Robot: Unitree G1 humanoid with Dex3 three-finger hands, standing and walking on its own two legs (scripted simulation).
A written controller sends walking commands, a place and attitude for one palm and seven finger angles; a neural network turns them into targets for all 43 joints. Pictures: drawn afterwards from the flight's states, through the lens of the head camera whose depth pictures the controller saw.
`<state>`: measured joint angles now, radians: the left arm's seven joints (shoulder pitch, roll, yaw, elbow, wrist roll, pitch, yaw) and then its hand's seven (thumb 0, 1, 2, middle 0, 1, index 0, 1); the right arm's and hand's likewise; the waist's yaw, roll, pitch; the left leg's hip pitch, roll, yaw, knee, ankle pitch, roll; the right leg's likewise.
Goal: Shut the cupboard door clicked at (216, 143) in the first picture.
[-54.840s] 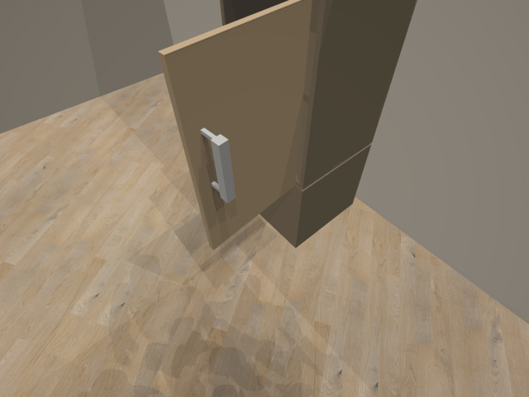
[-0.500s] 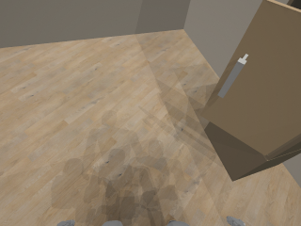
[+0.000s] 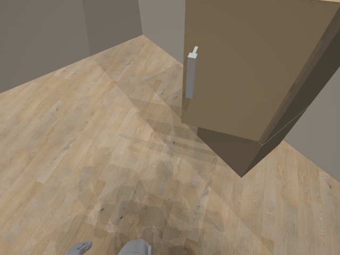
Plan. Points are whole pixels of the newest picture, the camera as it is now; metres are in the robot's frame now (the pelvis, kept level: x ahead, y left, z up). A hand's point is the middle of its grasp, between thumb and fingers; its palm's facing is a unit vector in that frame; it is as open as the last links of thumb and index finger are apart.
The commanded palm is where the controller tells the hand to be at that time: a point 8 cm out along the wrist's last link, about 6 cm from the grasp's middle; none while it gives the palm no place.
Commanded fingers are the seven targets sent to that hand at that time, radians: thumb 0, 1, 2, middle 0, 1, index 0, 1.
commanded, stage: turn to face it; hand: left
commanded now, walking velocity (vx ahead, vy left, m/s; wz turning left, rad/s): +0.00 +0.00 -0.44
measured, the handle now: (192, 73) +0.68 -0.05 +0.00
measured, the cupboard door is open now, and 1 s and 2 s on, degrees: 34 34 34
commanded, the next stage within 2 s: take the last steps up to it in 0.36 s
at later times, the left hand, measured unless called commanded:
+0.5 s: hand (101, 251) +0.15 +0.20 -0.16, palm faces -0.20 -0.95 -0.23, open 7.3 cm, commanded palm none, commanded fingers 0.00 0.90 0.90 -0.20 -0.30 -0.20 -0.30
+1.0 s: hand (117, 232) +0.19 +0.17 -0.17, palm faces -0.30 -0.95 -0.13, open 7.3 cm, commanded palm none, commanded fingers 0.00 0.90 0.90 -0.20 -0.30 -0.20 -0.30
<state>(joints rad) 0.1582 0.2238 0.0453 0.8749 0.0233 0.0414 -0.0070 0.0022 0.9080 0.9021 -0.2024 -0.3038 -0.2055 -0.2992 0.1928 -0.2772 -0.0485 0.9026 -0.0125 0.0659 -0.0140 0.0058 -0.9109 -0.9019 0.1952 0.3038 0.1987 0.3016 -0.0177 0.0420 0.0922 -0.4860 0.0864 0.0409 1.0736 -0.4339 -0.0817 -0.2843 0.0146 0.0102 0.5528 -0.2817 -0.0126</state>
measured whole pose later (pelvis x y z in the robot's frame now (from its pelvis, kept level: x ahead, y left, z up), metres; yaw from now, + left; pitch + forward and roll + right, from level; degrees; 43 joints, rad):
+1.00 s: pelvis +0.10 +0.00 +0.01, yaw -18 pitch +1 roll -2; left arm 0.23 0.22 0.07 1.02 0.03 0.03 -0.04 0.01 0.91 0.90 -0.20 -0.30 -0.20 -0.30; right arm 0.37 -0.16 0.00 1.02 -0.04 -0.04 -0.03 0.00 -0.91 -0.90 0.20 0.30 0.20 0.30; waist -0.02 -0.04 0.03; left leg -0.15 0.08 0.15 0.41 -0.27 0.01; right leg -0.49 -0.03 -0.03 1.02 -0.32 0.00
